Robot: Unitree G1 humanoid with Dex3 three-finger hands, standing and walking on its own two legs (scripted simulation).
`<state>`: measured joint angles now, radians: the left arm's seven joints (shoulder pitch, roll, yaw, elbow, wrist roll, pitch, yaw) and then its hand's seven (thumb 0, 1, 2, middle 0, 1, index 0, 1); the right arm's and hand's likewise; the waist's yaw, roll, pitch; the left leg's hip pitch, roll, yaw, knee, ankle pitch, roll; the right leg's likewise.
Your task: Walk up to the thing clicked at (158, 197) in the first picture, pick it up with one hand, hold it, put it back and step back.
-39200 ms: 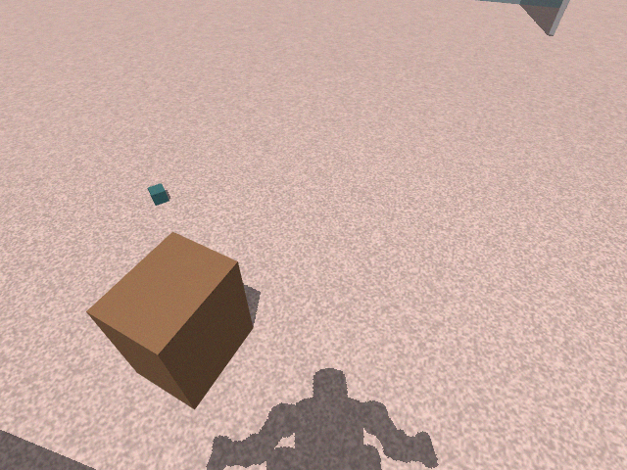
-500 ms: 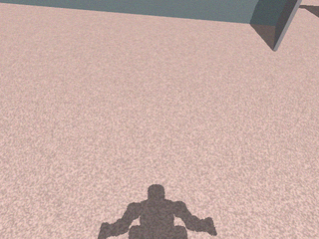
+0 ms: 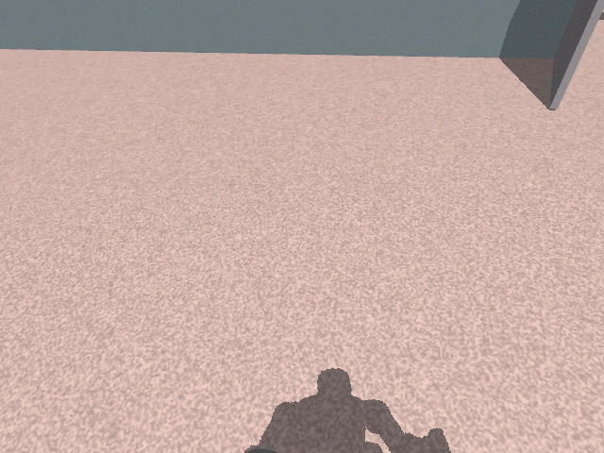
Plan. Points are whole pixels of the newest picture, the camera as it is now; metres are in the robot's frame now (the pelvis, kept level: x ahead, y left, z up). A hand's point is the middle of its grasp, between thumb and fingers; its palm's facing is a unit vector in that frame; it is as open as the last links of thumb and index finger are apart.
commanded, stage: walk up
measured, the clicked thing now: out of the picture -0.15 +1.12 -0.75
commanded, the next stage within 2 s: none
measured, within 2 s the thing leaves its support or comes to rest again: neither
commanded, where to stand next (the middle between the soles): +0.91 +0.05 m, yaw +0 degrees
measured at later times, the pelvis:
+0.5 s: pelvis +0.26 +0.03 +0.00, yaw +3 degrees
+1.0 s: pelvis +0.48 -0.01 +0.00, yaw +1 degrees
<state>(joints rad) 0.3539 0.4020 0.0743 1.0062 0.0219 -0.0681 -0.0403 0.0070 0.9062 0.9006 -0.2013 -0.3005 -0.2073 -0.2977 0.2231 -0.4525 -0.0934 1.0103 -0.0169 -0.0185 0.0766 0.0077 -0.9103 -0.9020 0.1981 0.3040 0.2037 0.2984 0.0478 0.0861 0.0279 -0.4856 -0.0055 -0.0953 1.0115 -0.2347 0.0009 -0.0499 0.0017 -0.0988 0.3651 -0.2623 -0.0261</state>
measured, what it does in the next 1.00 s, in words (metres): walks ahead: left foot, then right foot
